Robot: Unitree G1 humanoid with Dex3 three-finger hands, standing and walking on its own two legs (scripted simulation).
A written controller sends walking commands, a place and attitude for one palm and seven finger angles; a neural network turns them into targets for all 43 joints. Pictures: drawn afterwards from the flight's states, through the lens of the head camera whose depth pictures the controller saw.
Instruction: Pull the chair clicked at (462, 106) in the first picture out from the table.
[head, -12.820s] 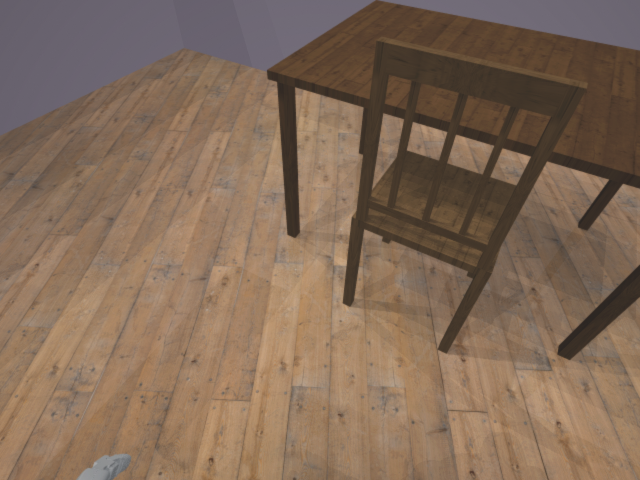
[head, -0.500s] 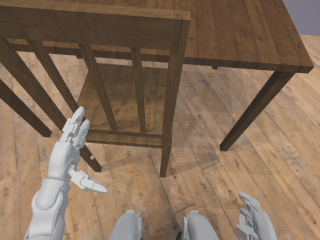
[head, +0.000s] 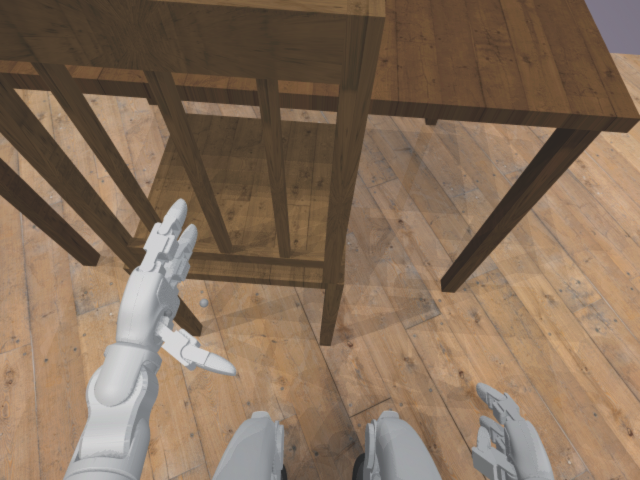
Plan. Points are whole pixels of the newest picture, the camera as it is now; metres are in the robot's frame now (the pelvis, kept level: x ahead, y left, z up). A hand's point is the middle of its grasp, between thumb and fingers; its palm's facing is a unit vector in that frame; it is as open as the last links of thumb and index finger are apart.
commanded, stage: aim the fingers beside a spindle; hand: left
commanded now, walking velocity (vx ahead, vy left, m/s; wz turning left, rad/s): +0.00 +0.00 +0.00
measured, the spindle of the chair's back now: (201, 184) +0.46 +0.17 +0.05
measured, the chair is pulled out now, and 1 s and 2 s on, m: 0.00 0.00 0.00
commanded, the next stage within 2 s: none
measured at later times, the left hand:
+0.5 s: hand (195, 305) +0.31 +0.16 +0.02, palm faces -0.06 -1.00 -0.05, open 16.9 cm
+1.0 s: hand (195, 301) +0.31 +0.15 +0.03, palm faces -0.08 -1.00 -0.05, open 16.9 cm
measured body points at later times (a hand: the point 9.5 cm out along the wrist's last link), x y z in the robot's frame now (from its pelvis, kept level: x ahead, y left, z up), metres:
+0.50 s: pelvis +0.00 +0.00 +0.00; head +0.10 +0.01 +0.43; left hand +0.31 +0.21 +0.02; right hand +0.17 -0.25 -0.10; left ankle +0.01 +0.10 -0.63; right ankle +0.03 -0.12 -0.63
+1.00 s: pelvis +0.00 +0.00 +0.00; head +0.11 +0.01 +0.44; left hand +0.31 +0.21 +0.04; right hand +0.16 -0.25 -0.10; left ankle +0.01 +0.10 -0.63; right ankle +0.03 -0.12 -0.63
